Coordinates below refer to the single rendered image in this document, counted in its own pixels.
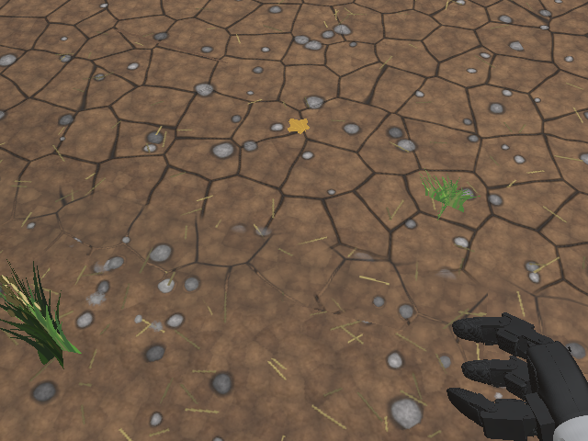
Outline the right robot hand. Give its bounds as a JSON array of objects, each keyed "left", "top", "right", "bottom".
[{"left": 447, "top": 312, "right": 588, "bottom": 441}]

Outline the right robot forearm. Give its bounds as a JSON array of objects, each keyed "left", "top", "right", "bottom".
[{"left": 553, "top": 415, "right": 588, "bottom": 441}]

